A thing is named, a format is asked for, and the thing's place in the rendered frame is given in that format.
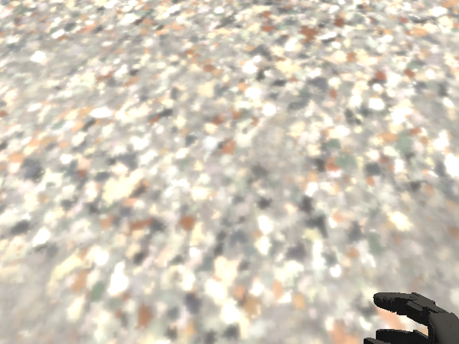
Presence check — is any robot right hand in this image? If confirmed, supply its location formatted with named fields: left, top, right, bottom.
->
left=364, top=292, right=459, bottom=344

